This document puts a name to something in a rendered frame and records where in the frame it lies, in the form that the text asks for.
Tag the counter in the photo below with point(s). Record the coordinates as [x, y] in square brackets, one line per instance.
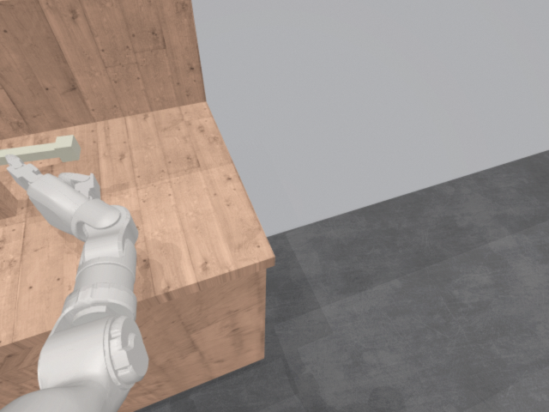
[125, 78]

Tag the robot left hand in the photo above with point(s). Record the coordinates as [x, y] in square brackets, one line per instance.
[56, 198]

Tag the robot left upper arm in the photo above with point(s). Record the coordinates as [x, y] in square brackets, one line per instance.
[90, 367]

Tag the robot left forearm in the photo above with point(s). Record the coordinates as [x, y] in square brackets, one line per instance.
[104, 282]

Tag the tap lever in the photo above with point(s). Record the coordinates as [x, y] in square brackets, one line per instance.
[65, 147]

